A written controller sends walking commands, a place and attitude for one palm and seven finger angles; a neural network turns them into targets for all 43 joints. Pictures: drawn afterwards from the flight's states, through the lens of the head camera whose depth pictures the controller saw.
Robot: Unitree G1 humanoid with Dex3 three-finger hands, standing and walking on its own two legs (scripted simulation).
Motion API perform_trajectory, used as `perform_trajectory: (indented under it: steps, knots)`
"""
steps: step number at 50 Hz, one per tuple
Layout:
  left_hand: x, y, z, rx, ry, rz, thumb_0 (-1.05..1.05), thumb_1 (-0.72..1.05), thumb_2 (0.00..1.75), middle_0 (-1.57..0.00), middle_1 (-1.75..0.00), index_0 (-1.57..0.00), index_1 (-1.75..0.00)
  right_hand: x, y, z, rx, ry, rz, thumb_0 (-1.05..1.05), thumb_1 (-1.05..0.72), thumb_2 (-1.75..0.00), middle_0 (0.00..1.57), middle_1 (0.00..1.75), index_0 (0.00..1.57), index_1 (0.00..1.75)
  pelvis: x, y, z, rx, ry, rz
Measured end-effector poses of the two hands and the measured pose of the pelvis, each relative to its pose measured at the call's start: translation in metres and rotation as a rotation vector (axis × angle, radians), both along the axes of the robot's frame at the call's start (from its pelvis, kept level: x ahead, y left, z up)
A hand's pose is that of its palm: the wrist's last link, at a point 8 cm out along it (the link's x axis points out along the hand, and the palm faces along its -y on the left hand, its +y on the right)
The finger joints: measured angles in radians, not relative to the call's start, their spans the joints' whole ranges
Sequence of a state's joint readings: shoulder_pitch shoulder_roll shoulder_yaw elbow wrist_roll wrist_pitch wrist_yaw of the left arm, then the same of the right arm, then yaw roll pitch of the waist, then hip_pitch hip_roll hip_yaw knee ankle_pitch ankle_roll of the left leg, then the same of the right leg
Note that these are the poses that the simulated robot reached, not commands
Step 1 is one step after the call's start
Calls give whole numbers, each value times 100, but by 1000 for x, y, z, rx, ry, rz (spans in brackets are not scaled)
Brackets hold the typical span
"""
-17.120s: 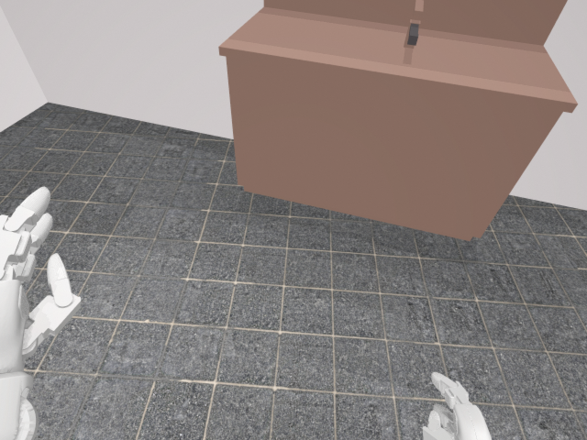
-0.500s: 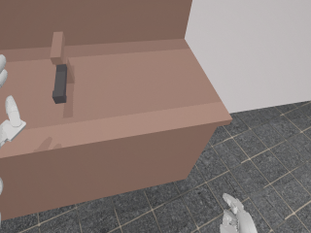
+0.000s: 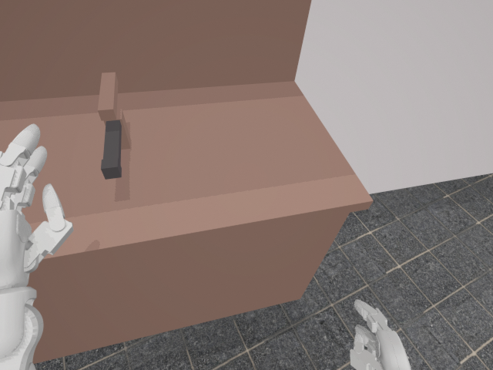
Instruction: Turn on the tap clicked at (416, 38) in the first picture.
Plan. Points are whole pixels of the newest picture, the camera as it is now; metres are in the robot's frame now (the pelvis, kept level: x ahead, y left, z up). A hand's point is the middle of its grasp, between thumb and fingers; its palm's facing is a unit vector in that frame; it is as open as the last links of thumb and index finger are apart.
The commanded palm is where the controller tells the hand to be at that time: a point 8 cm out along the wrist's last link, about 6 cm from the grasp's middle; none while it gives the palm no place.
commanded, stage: look again from close up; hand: left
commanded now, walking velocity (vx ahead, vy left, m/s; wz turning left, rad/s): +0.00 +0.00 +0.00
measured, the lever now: (111, 168) +0.41 +0.30 +0.06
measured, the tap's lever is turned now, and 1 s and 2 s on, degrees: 0 0 0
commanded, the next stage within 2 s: come to a stop and stand still in 0.26 s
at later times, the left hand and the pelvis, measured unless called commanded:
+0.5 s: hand (34, 203) +0.24 +0.28 +0.19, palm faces +0.46 -0.78 -0.43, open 7.4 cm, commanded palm +0.15 +0.29 +0.18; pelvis +0.00 +0.01 +0.00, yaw +1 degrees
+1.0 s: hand (58, 240) +0.20 +0.24 +0.18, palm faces +0.44 -0.84 -0.31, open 7.4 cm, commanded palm +0.14 +0.27 +0.18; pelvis -0.02 +0.00 +0.00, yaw -1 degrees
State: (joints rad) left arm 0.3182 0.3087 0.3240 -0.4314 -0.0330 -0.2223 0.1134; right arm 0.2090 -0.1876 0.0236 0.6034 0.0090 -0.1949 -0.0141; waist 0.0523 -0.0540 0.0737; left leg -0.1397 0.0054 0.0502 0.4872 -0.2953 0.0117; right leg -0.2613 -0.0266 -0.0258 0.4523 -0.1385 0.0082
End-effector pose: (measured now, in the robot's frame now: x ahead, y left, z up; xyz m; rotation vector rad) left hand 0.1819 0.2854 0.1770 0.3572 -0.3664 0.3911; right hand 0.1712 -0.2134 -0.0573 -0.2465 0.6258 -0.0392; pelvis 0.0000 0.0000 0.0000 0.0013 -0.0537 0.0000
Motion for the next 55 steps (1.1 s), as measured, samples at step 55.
perform_trajectory:
  steps: [55]
  knots:
    - [-11, -6, -1, 60, 64, -36, 2, 89, 90, -21, -30, -21, -30, -42, -24, -1, -17, 11, -95, 1, -90, -90, 20, 30, 20, 30, -17, 0, 2, -2, 8, -25]
